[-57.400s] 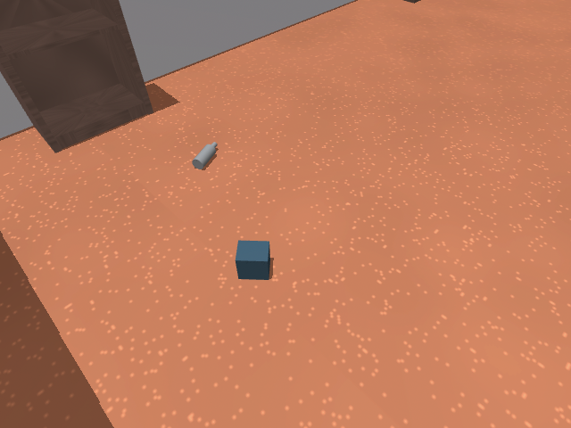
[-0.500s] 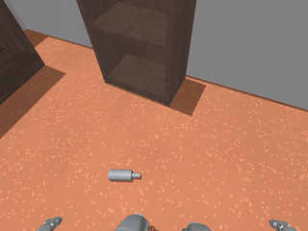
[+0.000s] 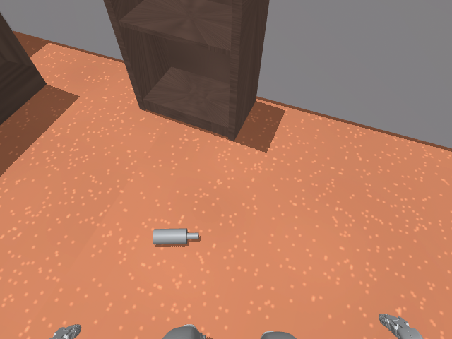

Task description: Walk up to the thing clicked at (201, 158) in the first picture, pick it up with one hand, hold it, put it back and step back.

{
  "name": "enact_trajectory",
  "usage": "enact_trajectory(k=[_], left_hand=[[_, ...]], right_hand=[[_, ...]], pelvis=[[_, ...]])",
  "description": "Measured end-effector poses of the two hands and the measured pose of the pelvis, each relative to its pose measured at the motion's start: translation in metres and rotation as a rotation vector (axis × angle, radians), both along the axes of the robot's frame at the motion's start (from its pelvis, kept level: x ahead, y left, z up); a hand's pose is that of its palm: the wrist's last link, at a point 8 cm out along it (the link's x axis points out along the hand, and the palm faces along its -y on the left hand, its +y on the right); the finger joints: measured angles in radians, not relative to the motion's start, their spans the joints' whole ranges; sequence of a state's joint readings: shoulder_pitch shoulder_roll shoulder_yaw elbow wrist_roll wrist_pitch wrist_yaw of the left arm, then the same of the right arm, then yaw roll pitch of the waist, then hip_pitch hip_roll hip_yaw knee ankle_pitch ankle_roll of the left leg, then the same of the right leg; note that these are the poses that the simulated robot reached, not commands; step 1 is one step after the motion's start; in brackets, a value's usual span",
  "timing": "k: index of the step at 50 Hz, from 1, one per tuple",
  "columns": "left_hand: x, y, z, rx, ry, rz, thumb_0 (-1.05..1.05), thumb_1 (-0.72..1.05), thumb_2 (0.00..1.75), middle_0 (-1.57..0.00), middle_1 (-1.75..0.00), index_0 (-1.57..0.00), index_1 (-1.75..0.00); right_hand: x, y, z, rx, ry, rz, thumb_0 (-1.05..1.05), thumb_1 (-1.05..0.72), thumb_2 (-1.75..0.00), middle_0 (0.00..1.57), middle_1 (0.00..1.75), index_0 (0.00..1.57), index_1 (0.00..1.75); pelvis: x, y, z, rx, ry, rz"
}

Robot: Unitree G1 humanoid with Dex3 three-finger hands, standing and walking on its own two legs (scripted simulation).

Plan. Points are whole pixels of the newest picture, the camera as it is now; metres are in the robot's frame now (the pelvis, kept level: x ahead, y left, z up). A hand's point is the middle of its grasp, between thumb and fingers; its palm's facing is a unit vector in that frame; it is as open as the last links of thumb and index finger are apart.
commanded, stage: step back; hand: left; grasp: from above
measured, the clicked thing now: (176, 236) +0.55 +0.22 -0.72
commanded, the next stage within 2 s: none
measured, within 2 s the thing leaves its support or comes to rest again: neither
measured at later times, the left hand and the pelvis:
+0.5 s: hand out of the picture -0.02 +0.29 -0.14, palm faces +0.03 -0.93 -0.37, open 7.4 cm; pelvis -0.14 +0.02 +0.01, yaw +1 degrees
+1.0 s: hand out of the picture -0.22 +0.25 -0.13, palm faces -0.02 -0.91 -0.42, open 7.4 cm; pelvis -0.30 -0.02 +0.01, yaw +0 degrees
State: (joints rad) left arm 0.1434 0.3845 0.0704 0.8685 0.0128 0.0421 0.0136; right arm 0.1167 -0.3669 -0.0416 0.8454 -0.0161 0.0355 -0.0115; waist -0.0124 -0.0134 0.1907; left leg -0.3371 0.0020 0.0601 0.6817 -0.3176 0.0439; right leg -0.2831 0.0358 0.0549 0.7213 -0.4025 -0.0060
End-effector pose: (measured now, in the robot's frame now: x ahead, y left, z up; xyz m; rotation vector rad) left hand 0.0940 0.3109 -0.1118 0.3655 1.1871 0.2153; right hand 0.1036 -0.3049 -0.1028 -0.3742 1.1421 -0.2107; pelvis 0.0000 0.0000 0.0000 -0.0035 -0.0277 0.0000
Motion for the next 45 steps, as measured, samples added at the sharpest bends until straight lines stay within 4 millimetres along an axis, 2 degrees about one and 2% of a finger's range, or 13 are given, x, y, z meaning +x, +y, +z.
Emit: enact_trajectory(k=[4, 12, 15, 19, 24, 31, 35, 39, 43, 45], left_hand=[[-0.022, -0.01, 0.007, 0.007, -0.008, -0.011, 0.0, 0.91, 0.9, -0.2, -0.3, -0.2, -0.3], [-0.05, -0.008, 0.025, 0.013, -0.089, 0.001, 0.0, 0.9, 0.9, -0.21, -0.3, -0.2, -0.3], [-0.059, 0.001, 0.021, 0.01, -0.13, -0.001, 0.0, 0.9, 0.9, -0.21, -0.3, -0.2, -0.3], [-0.078, 0.016, 0.006, -0.01, -0.153, 0.006, 0.0, 0.9, 0.9, -0.21, -0.3, -0.2, -0.3], [-0.116, 0.023, 0.004, -0.021, -0.095, 0.026, 0.0, 0.9, 0.9, -0.2, -0.3, -0.2, -0.3], [-0.182, 0.023, 0.003, -0.014, -0.005, 0.011, 0.0, 0.91, 0.9, -0.2, -0.3, -0.2, -0.3], [-0.217, 0.015, 0.0, -0.004, 0.038, -0.013, 0.0, 0.91, 0.9, -0.2, -0.3, -0.2, -0.3], [-0.254, -0.001, -0.002, 0.013, 0.046, -0.02, 0.0, 0.91, 0.9, -0.2, -0.3, -0.2, -0.3], [-0.297, -0.018, 0.01, 0.01, 0.051, -0.003, 0.0, 0.91, 0.9, -0.2, -0.3, -0.2, -0.3], [-0.312, -0.023, 0.017, 0.014, 0.05, 0.008, 0.0, 0.9, 0.9, -0.21, -0.3, -0.2, -0.3]], right_hand=[[-0.012, -0.005, -0.009, 0.031, -0.014, -0.027, 0.0, -0.9, -0.9, 0.21, 0.3, 0.2, 0.3], [-0.055, -0.001, -0.002, 0.021, 0.018, 0.009, 0.0, -0.9, -0.9, 0.21, 0.3, 0.2, 0.3], [-0.075, 0.003, -0.001, -0.004, 0.035, 0.031, 0.0, -0.9, -0.9, 0.21, 0.3, 0.2, 0.3], [-0.106, 0.012, 0.0, -0.036, 0.043, 0.046, 0.0, -0.9, -0.9, 0.21, 0.3, 0.2, 0.3], [-0.144, 0.019, 0.018, -0.037, 0.036, 0.03, 0.01, -0.9, -0.9, 0.21, 0.3, 0.2, 0.3], [-0.178, 0.011, 0.03, -0.053, -0.038, 0.007, 0.01, -0.9, -0.9, 0.21, 0.3, 0.21, 0.3], [-0.2, -0.004, 0.025, -0.054, -0.077, 0.004, 0.0, -0.9, -0.9, 0.21, 0.3, 0.21, 0.3], [-0.23, -0.027, 0.01, -0.043, -0.093, -0.011, 0.0, -0.9, -0.9, 0.21, 0.3, 0.21, 0.3], [-0.269, -0.039, 0.003, -0.025, -0.044, -0.048, 0.0, -0.9, -0.9, 0.21, 0.3, 0.2, 0.3], [-0.288, -0.041, 0.003, -0.016, -0.021, -0.05, 0.01, -0.9, -0.9, 0.21, 0.3, 0.2, 0.3]], pelvis=[[-0.018, -0.005, -0.001, -0.019, -0.018, 0.0], [-0.057, 0.001, 0.008, 0.014, 0.0, 0.016], [-0.075, 0.007, 0.004, 0.006, -0.001, 0.04], [-0.103, 0.017, -0.005, 0.025, -0.024, 0.05], [-0.131, 0.02, 0.006, -0.01, -0.022, 0.033], [-0.175, 0.014, 0.01, -0.022, -0.009, -0.022], [-0.206, 0.005, 0.004, -0.018, -0.009, -0.055], [-0.239, -0.01, -0.007, -0.021, -0.013, -0.068], [-0.265, -0.02, -0.001, 0.009, -0.019, -0.053], [-0.275, -0.021, 0.005, 0.027, -0.015, -0.045]])
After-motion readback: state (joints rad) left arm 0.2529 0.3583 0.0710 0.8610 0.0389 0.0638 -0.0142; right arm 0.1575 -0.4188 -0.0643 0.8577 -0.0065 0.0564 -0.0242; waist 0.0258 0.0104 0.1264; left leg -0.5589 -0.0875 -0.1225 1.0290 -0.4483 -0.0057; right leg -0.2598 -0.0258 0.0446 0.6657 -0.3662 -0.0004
